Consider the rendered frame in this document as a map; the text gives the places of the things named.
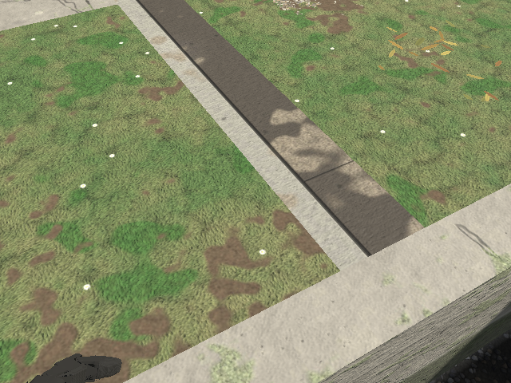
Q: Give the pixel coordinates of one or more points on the left robot hand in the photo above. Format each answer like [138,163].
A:
[78,369]

